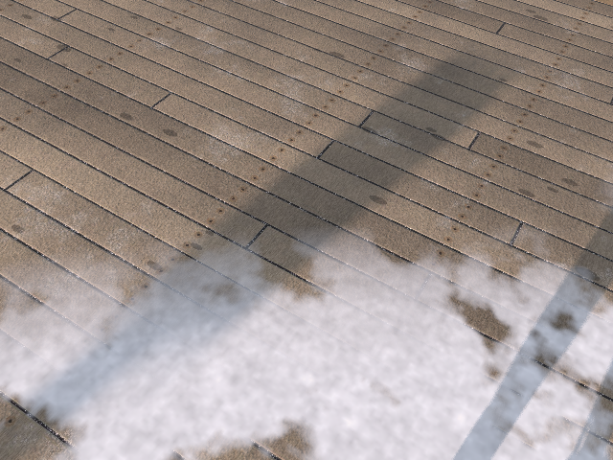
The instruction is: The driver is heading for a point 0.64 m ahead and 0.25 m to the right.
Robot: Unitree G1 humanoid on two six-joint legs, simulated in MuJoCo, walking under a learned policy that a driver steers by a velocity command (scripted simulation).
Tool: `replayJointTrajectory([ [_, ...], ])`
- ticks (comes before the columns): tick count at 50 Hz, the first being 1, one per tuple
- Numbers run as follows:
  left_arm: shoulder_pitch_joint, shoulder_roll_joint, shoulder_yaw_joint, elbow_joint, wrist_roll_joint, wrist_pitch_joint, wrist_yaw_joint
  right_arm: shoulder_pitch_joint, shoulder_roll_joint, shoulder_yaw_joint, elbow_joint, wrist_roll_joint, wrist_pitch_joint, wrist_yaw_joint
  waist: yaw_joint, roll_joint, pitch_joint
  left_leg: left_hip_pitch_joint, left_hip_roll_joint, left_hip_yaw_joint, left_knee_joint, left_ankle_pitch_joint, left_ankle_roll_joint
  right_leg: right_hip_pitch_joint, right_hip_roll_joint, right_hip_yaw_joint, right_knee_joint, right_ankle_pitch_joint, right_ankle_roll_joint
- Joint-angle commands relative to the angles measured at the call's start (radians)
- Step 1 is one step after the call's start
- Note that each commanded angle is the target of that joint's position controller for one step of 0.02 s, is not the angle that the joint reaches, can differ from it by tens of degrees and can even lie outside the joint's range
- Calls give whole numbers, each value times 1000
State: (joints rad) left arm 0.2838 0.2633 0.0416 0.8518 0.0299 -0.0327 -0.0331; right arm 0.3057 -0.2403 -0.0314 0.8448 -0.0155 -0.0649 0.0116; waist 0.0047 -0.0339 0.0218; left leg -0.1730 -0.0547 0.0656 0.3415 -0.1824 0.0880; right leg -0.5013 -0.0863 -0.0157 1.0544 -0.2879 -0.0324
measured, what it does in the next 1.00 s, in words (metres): walks ahead, turning right: right foot, then left foot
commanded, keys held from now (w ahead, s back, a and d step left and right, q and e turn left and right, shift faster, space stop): w+e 0.84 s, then no key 0.16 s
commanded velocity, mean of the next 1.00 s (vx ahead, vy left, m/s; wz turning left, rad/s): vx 0.48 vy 0.00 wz -0.42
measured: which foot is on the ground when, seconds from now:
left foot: down 0.00-0.36, up 0.38-0.84, down 0.86-1.00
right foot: up 0.00-0.32, down 0.34-0.86, up 0.88-1.00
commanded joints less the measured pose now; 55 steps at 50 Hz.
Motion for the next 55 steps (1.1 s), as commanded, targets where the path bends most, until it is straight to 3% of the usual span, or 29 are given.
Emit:
replayJointTrajectory([
  [1,26,49,15,-35,5,9,-10,28,-125,-32,-23,7,-28,-4,18,102,14,61,256,-193,-224,218,127,-123,-29,10,-25,101,19],
  [6,-134,36,8,-78,-6,7,-13,85,-116,-29,19,-3,-35,-8,-23,92,67,112,255,-70,-248,263,101,-187,3,39,-212,252,17],
  [11,-259,27,-3,-129,2,-1,-22,131,-120,-26,61,-6,-36,-24,-54,87,96,218,282,21,-215,398,71,-151,29,-41,-396,279,-32],
  [14,-231,40,3,-136,4,-3,-20,119,-152,-30,74,-11,-29,-35,-28,107,59,299,295,73,-63,769,43,-57,92,-106,-450,158,-87],
  [16,-74,70,21,-96,8,-8,-11,107,-182,-37,76,-17,-13,-40,39,122,-46,312,290,108,210,991,27,121,169,-140,-483,69,-135],
  [17,81,103,40,-50,19,-15,-3,97,-187,-37,66,-12,-7,-41,109,94,-132,201,268,129,437,867,6,341,171,-96,-547,98,-171],
  [18,213,215,76,-31,29,-13,13,104,-140,-23,17,3,-14,-36,149,-38,-250,-83,202,149,785,495,-30,627,-57,227,-574,16,-264],
  [19,166,272,92,-42,-3,-3,14,106,-103,-22,-28,11,-24,-19,83,-228,-333,-428,-27,30,1099,-321,-73,820,-268,764,-728,128,-400],
  [20,126,253,91,-43,-30,4,12,15,-145,-26,-43,-8,-31,-14,94,-53,-256,-536,50,-124,1122,-254,-58,776,-236,665,-742,157,-377],
  [22,48,154,66,-40,-24,4,22,-32,-119,-18,-59,0,-47,-11,30,67,-49,-501,128,-112,957,-140,-59,510,-166,448,-779,321,-299],
  [23,23,129,58,-37,-29,0,26,-39,-113,-18,-68,-16,-32,-11,-3,65,-15,-453,148,-116,890,-141,-73,423,-117,381,-793,380,-272],
  [24,7,116,53,-41,-30,-5,27,-14,-104,-15,-61,-29,-10,-9,-24,46,-21,-396,155,-113,847,-136,-87,372,-86,334,-809,409,-256],
  [26,24,133,55,-38,-34,-22,25,-7,-90,-12,-68,-37,19,-3,-36,20,-32,-376,152,-92,787,-131,-111,332,-53,296,-826,452,-262],
  [28,48,156,62,-36,-32,-27,25,-65,-86,-11,-93,-35,29,1,-25,9,-15,-407,154,-75,702,-71,-132,310,-32,284,-851,414,-255],
  [31,100,158,64,-32,-32,-24,25,-200,-89,-9,-139,-31,30,3,20,-10,19,-470,152,-71,541,53,-152,334,-12,295,-865,358,-226],
  [35,163,166,68,-27,-28,-19,29,-322,-89,-2,-181,-21,22,10,74,-26,13,-484,119,-76,380,151,-149,424,-11,322,-819,400,-203],
  [38,183,177,71,-32,-17,-17,36,-377,-100,1,-210,-14,10,12,89,-35,12,-453,89,-81,294,136,-134,475,-29,359,-761,480,-192],
  [40,148,192,75,-48,-13,-17,43,-334,-123,-4,-209,-11,2,9,55,-47,6,-347,73,-99,222,91,-113,463,-42,393,-718,503,-162],
  [42,88,209,78,-67,-12,-22,41,-174,-159,-20,-164,-9,-9,-4,-24,-42,-45,-101,31,-82,156,23,-81,397,-13,396,-590,602,-122],
  [43,84,188,71,-62,-21,-28,34,-49,-190,-32,-133,-21,-24,-18,-88,20,-109,69,73,-107,90,64,-50,357,59,329,-394,614,-91],
  [44,107,107,48,-91,-34,-36,32,105,-262,-46,-131,-44,-32,-36,-127,132,-266,285,318,-334,80,5,3,252,122,235,-109,346,-60],
  [45,250,56,40,-108,-57,-29,37,59,-335,-65,-136,-45,-17,-36,-30,370,-327,420,524,-759,-10,218,140,-12,278,131,113,-297,-27],
  [46,250,133,47,-59,-17,-9,51,8,-238,-51,-146,-17,-6,-26,-6,171,-233,315,495,-729,20,282,150,-61,182,154,196,-253,-32],
  [47,185,134,50,-53,-10,-2,46,-39,-151,-29,-151,-5,-8,-21,-7,77,-135,204,441,-553,28,424,139,-41,166,147,193,-190,-22],
  [48,141,115,47,-60,-9,2,41,-64,-109,-15,-144,-6,-10,-16,0,52,-93,137,390,-420,20,571,118,-25,143,138,157,-158,-11],
  [49,112,104,45,-66,-3,11,35,-61,-95,-8,-132,-3,-15,-17,2,99,-75,104,347,-329,7,662,97,-14,124,134,114,-142,-2],
  [51,115,87,42,-66,0,30,23,-45,-111,-9,-103,2,-28,-12,16,167,-79,56,303,-234,-7,816,88,39,145,123,78,-106,16],
  [55,73,66,28,-67,-4,45,19,-56,-123,-8,-77,-1,-27,-13,36,148,-107,43,292,-150,-27,836,111,53,150,110,-58,-43,35],
])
